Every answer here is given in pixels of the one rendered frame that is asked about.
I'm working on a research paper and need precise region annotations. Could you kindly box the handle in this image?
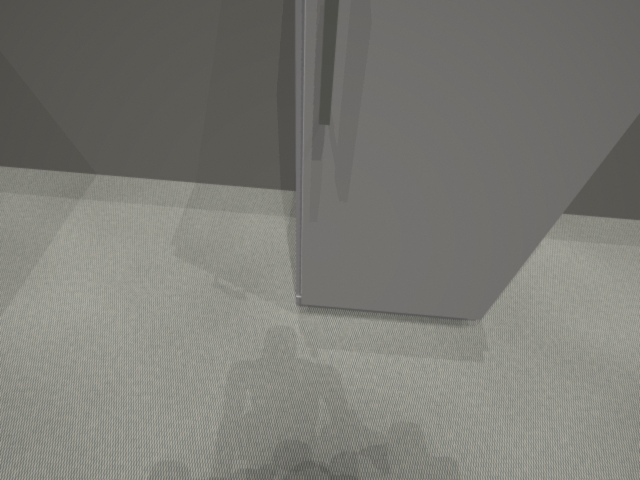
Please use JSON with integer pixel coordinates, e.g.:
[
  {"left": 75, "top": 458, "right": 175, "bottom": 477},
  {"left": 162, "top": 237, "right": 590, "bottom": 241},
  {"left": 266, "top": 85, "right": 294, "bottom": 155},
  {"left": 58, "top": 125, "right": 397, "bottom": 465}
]
[{"left": 319, "top": 0, "right": 339, "bottom": 125}]

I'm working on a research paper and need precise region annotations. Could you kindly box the fridge door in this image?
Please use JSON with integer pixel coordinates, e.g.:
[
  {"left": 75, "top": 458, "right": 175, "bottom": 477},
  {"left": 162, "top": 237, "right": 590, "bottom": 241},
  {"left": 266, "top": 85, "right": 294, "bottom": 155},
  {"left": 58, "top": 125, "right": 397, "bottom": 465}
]
[{"left": 301, "top": 0, "right": 640, "bottom": 320}]

